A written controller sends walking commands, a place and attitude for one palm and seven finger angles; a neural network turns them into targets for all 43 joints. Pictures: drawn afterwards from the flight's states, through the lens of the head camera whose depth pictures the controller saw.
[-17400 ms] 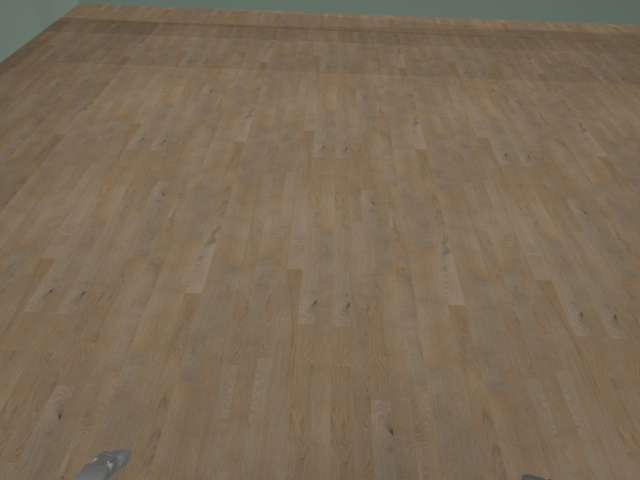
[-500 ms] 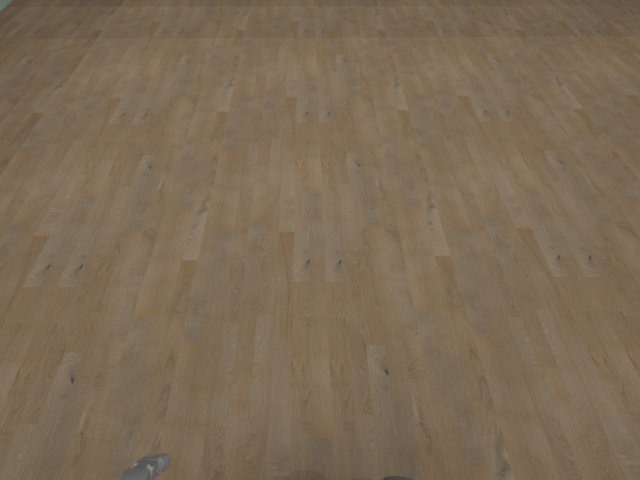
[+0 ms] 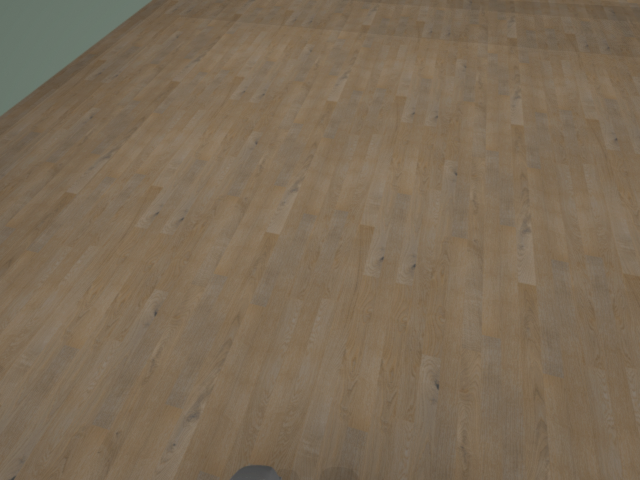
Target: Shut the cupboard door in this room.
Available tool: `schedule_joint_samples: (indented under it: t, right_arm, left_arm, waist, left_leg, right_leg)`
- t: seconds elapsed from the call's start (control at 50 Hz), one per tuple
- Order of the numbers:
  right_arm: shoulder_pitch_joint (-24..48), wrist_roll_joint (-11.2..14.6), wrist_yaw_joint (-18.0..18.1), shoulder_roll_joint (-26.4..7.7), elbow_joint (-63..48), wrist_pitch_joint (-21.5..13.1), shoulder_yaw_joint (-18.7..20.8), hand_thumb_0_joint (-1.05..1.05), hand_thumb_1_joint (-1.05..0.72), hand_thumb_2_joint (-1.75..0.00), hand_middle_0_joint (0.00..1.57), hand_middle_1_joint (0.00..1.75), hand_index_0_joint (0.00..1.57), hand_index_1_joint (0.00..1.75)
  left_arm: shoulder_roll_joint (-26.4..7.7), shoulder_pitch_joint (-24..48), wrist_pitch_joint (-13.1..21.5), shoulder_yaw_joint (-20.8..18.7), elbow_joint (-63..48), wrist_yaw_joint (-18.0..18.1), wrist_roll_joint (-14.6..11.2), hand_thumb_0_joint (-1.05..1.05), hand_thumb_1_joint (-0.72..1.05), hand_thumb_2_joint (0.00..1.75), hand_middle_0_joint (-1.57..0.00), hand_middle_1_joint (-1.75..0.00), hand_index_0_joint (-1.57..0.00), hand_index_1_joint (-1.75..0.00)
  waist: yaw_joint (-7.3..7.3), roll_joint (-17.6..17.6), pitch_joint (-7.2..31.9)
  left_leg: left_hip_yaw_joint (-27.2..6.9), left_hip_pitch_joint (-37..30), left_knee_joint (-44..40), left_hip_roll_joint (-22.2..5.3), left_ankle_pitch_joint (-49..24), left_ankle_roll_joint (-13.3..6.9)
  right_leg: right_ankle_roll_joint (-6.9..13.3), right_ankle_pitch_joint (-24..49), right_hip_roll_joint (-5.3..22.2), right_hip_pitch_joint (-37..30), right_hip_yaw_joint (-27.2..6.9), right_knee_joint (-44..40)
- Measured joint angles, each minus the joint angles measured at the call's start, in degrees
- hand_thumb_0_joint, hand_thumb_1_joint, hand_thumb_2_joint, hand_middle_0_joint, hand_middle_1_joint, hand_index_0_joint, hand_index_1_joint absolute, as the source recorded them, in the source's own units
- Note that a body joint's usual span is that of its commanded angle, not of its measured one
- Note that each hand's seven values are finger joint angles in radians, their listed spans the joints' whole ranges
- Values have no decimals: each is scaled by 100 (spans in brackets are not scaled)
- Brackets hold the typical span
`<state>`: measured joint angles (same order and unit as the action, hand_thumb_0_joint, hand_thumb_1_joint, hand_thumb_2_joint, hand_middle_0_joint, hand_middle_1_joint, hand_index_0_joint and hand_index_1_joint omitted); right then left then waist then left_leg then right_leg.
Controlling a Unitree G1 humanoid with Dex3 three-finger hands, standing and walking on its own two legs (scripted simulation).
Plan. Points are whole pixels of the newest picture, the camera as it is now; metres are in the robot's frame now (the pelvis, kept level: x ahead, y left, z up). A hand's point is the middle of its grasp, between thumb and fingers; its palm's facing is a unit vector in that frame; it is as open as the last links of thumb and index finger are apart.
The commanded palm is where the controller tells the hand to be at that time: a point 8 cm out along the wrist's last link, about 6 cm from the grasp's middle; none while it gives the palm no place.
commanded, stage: turn or walk to find it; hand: left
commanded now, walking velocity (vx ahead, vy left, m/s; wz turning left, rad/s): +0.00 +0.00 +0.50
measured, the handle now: out of the picture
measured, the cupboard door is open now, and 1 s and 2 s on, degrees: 79 79 79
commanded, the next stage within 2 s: none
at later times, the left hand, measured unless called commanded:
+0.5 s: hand out of the picture +0.04 +0.26 -0.16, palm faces +0.23 -0.94 -0.26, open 7.4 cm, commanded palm none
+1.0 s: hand out of the picture -0.07 +0.17 -0.15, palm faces +0.50 -0.82 -0.28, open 7.4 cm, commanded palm none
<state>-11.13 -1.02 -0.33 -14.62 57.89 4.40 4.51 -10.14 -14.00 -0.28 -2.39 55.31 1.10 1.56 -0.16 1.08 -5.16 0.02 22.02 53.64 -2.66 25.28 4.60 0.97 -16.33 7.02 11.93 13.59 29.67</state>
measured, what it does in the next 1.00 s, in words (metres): steps on the spot, turning left: left foot, then right foot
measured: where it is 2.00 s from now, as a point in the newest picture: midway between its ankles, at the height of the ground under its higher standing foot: outside the picture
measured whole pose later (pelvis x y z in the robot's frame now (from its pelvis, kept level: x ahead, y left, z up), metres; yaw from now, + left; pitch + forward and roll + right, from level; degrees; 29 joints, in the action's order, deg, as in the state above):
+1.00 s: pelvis -0.03 -0.02 +0.00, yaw +30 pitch -1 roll +3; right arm -12.9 -1.4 -0.6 -15.2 57.5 4.9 5.1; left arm -9.2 -13.2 -0.1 -2.1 53.5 1.2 1.3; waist 0.8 1.8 -4.8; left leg -1.6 24.9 60.3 -2.6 23.0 5.1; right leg 1.9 -16.6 6.7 11.4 13.6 29.0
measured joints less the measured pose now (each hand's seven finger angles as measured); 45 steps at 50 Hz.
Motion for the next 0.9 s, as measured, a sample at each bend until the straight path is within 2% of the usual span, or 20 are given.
schedule_joint_samples:
  t: [0.06, 0.1, 0.12, 0.14, 0.18, 0.22, 0.28, 0.38, 0.5, 0.58, 0.62, 0.64, 0.66, 0.7, 0.76, 0.8, 0.9]
  right_arm:
    - [205, 34, -2, 43, -116, -80, -55, 1, -91, -89, 20, 30, 20, 30]
    - [289, 39, -17, 49, -226, -174, -91, 1, -91, -89, 20, 30, 20, 30]
    - [342, 29, -19, 85, -259, -236, -94, 1, -91, -89, 20, 30, 20, 30]
    - [393, 22, -19, 140, -292, -276, -107, 1, -91, -89, 20, 30, 20, 30]
    - [435, 2, -17, 213, -357, -321, -160, 1, -91, -89, 20, 30, 20, 30]
    - [416, -12, 30, 262, -399, -336, -198, 0, -91, -89, 20, 30, 20, 30]
    - [371, -9, 66, 304, -409, -344, -244, 0, -91, -89, 20, 30, 20, 30]
    - [215, 7, 62, 371, -405, -362, -251, 0, -91, -89, 21, 30, 20, 30]
    - [-70, -33, 54, 381, -377, -322, -192, 0, -91, -89, 21, 30, 20, 30]
    - [-229, -59, 52, 304, -316, -236, -125, 1, -91, -89, 21, 30, 20, 30]
    - [-319, -40, 46, 263, -285, -198, -85, 1, -91, -89, 21, 30, 20, 30]
    - [-341, -16, 40, 207, -259, -181, -55, 1, -91, -89, 21, 30, 20, 30]
    - [-347, -2, 44, 160, -224, -152, -18, 1, -91, -89, 21, 30, 20, 30]
    - [-383, -20, 40, 98, -180, -85, 36, 1, -91, -89, 21, 30, 20, 30]
    - [-407, -51, -8, 13, -142, -25, 97, 1, -91, -89, 20, 30, 20, 30]
    - [-419, -53, -32, -36, -136, -25, 116, 1, -91, -89, 20, 30, 20, 30]
    - [-407, -52, -43, -78, -66, 22, 111, 1, -91, -89, 20, 30, 20, 30]
  left_arm:
    - [-145, -56, -41, -52, 53, -14, 15, 1, 91, 90, -21, -30, -20, -30]
    - [-249, -121, -83, -90, 80, -22, -14, 1, 90, 90, -21, -30, -20, -30]
    - [-325, -130, -124, -118, 101, -26, -41, 1, 90, 90, -21, -30, -20, -30]
    - [-401, -111, -192, -141, 133, -16, -53, 1, 90, 90, -21, -30, -20, -30]
    - [-488, -77, -327, -168, 184, 5, -50, 1, 91, 90, -21, -30, -20, -30]
    - [-518, 7, -399, -189, 230, -13, -47, 1, 91, 90, -20, -30, -20, -30]
    - [-528, 161, -354, -191, 168, -68, -50, 1, 91, 90, -20, -30, -20, -30]
    - [-505, 388, -270, -165, -3, -69, -57, 1, 91, 90, -20, -30, -20, -30]
    - [-385, 701, -278, -120, -172, -37, -83, 1, 91, 90, -20, -30, -20, -30]
    - [-251, 867, -211, -58, -330, -33, -124, 1, 91, 90, -20, -30, -20, -30]
    - [-204, 876, -127, -20, -418, -40, -136, 1, 91, 90, -20, -30, -20, -30]
    - [-138, 881, -72, -8, -428, -29, -119, 1, 91, 90, -20, -30, -20, -30]
    - [-76, 868, -35, 21, -443, -24, -94, 1, 91, 90, -20, -30, -20, -30]
    - [11, 765, -7, 76, -474, -17, -80, 1, 90, 90, -20, -30, -20, -30]
    - [105, 565, -32, 83, -433, 7, -90, 1, 90, 90, -21, -30, -20, -30]
    - [140, 460, -31, 94, -377, 3, -93, 1, 90, 90, -21, -30, -20, -30]
    - [184, 249, 12, 80, -272, 8, -77, 1, 90, 90, -21, -30, -20, -30]
  waist:
    - [-97, -120, -61]
    - [-114, -167, -37]
    - [-127, -260, -43]
    - [-162, -362, -67]
    - [-199, -399, -57]
    - [-167, -349, -5]
    - [-140, -285, 30]
    - [-73, -270, 87]
    - [141, -164, 107]
    - [278, 12, 84]
    - [297, 64, 110]
    - [300, 189, 89]
    - [309, 281, 55]
    - [321, 299, 62]
    - [304, 259, 95]
    - [318, 257, 96]
    - [253, 190, 97]
  left_leg:
    - [236, -342, -908, 37, -5, -68]
    - [358, -687, -1811, 70, -599, -137]
    - [383, -722, -1943, 152, -729, -369]
    - [396, -689, -1861, 223, -698, -516]
    - [359, -699, -1832, 236, -626, -645]
    - [248, -768, -2047, 242, -730, -665]
    - [89, -878, -2447, 302, -1009, -692]
    - [-96, -940, -2800, 457, -1274, -725]
    - [-390, -779, -2777, 607, -1375, -662]
    - [-634, -553, -2578, 650, -1368, -529]
    - [-742, -378, -2357, 703, -1302, -425]
    - [-832, -279, -2160, 670, -1222, -387]
    - [-860, -143, -1781, 665, -768, -357]
    - [-691, 237, -642, 731, -53, -315]
    - [-432, 622, 774, 625, -127, -238]
    - [-374, 734, 1288, 475, -380, -160]
    - [-335, 652, 1477, 152, -579, 5]
  right_leg:
    - [-110, -88, 150, 116, 141, 246]
    - [-222, -227, 255, 246, 247, 561]
    - [-277, -337, 349, 372, 178, 845]
    - [-350, -765, 356, 541, -73, 1249]
    - [-427, -1309, 188, 886, -493, 2141]
    - [-481, -1199, 38, 1161, -747, 2809]
    - [-563, -768, -62, 1437, -994, 3316]
    - [-675, -436, -117, 1558, -1226, 3351]
    - [-677, -714, -275, 1306, -1312, 2619]
    - [-586, -761, -459, 874, -1285, 1466]
    - [-539, -277, -517, 488, -1232, 531]
    - [-278, -109, -595, 394, -1134, 325]
    - [-90, -90, -624, 375, -1041, 346]
    - [88, -142, -526, 313, -903, 358]
    - [119, -63, -390, 114, -760, 100]
    - [123, 8, -338, 7, -628, -51]
    - [142, 23, -205, -96, -278, -158]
